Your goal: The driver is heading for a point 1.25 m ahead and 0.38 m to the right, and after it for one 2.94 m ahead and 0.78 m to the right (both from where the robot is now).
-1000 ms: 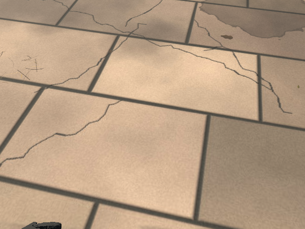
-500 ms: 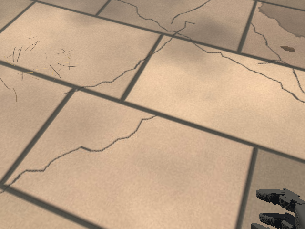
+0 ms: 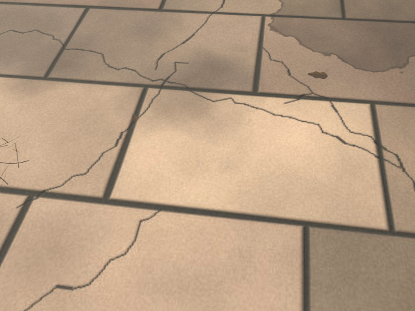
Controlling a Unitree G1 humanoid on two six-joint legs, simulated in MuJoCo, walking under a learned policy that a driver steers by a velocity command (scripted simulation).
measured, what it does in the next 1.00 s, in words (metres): walks ahead, turning right: left foot, then right foot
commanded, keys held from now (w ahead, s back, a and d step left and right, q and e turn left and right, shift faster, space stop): w+e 0.56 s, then e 0.36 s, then no key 0.08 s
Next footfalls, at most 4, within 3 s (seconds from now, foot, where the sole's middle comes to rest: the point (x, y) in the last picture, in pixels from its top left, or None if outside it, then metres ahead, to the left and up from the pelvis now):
0.40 left None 0.24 0.12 -0.77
0.86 right None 0.39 -0.21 -0.77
1.26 left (226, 294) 0.51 0.00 -0.77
2.32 left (297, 201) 0.84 -0.27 -0.77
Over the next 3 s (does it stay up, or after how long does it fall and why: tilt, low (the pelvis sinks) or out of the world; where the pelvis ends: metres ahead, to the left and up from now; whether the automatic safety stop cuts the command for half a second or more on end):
stays up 0.96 -0.46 0.01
